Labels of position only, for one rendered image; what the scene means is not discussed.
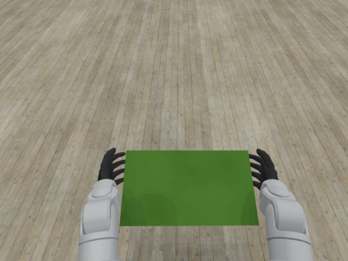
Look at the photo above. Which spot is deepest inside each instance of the robot right forearm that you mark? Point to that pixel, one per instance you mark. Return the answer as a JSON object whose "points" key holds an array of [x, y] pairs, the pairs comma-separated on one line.
{"points": [[286, 225]]}

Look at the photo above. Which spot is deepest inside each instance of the robot right hand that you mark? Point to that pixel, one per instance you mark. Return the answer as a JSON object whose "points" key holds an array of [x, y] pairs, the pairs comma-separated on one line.
{"points": [[266, 168]]}

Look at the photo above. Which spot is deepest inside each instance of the carton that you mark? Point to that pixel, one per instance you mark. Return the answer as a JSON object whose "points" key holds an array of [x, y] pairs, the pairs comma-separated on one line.
{"points": [[188, 188]]}

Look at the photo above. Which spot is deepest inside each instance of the robot left hand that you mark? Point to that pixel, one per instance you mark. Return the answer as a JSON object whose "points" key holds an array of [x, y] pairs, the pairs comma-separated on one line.
{"points": [[107, 168]]}

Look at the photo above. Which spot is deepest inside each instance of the robot left forearm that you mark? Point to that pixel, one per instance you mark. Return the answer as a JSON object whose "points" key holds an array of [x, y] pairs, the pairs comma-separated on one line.
{"points": [[99, 223]]}

